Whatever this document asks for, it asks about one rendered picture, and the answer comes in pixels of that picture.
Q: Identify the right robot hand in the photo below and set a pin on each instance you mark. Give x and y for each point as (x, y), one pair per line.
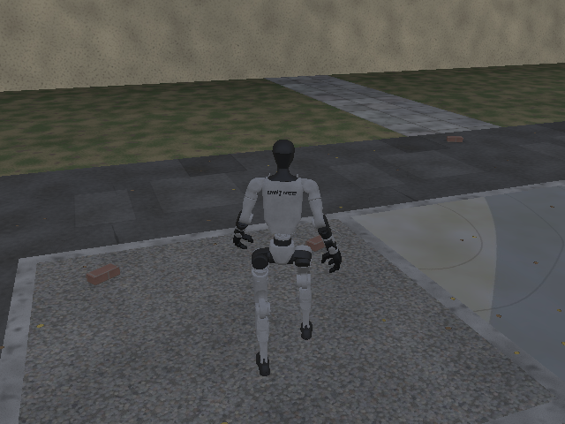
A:
(337, 259)

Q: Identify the right robot upper arm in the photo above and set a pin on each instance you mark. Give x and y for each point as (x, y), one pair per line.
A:
(311, 187)

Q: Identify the robot left forearm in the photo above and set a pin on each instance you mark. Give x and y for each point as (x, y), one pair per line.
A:
(240, 227)

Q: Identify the robot torso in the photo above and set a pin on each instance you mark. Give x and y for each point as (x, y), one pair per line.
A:
(282, 203)

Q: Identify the left robot hand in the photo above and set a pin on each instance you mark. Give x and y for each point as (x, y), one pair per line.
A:
(239, 244)

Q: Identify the left robot upper arm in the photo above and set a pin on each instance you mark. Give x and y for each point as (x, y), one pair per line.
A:
(250, 198)

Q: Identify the robot right forearm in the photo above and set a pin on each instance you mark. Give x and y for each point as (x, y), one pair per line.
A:
(328, 238)

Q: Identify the left robot thigh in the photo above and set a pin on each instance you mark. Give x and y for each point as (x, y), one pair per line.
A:
(260, 265)

